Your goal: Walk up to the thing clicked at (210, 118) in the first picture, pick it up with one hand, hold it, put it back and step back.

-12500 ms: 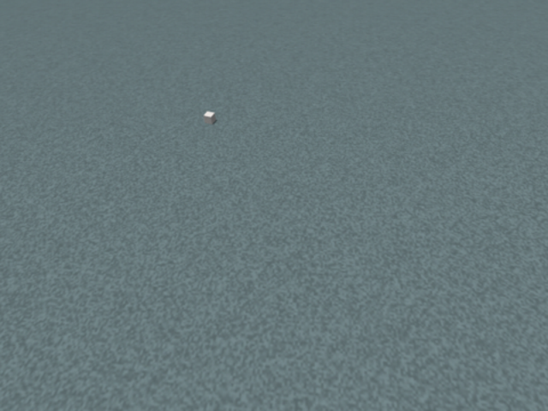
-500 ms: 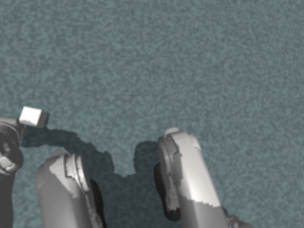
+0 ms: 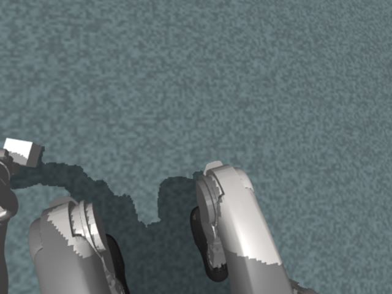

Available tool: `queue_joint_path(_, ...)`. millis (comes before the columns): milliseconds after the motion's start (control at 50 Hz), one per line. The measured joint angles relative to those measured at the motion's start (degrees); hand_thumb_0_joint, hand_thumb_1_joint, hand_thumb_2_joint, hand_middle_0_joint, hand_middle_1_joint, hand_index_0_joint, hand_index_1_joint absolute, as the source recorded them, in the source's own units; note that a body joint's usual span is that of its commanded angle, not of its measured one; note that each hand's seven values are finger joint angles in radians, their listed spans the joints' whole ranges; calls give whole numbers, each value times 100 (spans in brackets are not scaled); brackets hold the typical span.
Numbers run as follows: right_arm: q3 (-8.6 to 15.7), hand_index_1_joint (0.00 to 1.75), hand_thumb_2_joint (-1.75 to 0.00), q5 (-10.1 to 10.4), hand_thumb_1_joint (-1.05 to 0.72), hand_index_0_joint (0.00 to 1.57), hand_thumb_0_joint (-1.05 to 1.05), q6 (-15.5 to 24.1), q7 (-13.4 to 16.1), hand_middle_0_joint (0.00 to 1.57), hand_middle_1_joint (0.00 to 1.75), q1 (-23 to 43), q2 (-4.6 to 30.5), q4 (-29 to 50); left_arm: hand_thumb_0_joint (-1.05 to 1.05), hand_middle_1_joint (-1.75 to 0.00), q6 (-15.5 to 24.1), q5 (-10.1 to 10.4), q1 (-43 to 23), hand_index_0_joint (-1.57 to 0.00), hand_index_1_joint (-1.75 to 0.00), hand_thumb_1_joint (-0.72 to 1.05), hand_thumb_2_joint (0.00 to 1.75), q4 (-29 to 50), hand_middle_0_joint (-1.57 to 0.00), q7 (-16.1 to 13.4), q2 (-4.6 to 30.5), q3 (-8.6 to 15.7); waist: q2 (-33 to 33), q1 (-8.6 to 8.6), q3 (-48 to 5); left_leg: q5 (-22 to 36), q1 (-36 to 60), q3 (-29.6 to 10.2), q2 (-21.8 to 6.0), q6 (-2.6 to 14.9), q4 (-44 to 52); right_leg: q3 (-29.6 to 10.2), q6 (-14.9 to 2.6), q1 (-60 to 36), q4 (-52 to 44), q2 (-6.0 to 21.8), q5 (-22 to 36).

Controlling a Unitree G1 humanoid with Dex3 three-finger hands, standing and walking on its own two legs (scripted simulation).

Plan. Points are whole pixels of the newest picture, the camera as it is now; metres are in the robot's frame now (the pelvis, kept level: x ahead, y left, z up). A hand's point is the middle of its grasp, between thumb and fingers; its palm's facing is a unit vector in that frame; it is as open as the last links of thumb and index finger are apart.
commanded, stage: rise first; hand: left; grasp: from above
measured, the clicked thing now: (21, 153) +0.45 +0.33 -0.29
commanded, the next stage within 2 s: none
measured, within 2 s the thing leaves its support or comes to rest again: neither
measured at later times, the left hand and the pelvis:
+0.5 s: hand out of the picture +0.42 +0.35 -0.18, palm faces -0.04 -0.44 -0.90, open 14.2 cm; pelvis +0.00 +0.00 +0.00, yaw -1 degrees
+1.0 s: hand out of the picture +0.42 +0.36 -0.17, palm faces -0.05 -0.43 -0.90, open 14.1 cm; pelvis +0.00 +0.00 +0.00, yaw -1 degrees
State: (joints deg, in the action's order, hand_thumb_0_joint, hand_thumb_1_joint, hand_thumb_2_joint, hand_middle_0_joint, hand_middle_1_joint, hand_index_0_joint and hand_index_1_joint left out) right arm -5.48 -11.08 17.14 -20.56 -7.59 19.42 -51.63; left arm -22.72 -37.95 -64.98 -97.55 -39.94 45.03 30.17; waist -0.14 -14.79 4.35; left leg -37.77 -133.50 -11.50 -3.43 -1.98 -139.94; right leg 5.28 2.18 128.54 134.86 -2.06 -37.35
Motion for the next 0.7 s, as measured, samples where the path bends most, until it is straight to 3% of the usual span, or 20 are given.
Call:
queue_joint_path(240, -58, 29, -90, -3, -91, 19, 0, 45, -80, 19, 30, -9, 140, 20, 0, -97, -33, 23, -169, -10, -100, -53, 102, -163, -12, -115, 203, -72, -44, -95, 125, -13, 19, -79, 7, 3, -36, 67, 14, -61, -26, -12, 7)
queue_joint_path(700, -236, 29, -90, 83, -91, 19, 0, 51, -181, 19, 30, -101, 64, 96, 0, -98, -113, -2, -216, -8, -101, -56, 104, -108, -11, -16, 374, -245, -62, -182, 107, -33, 34, -140, 18, 19, -52, 121, 31, -127, -71, -19, -1)
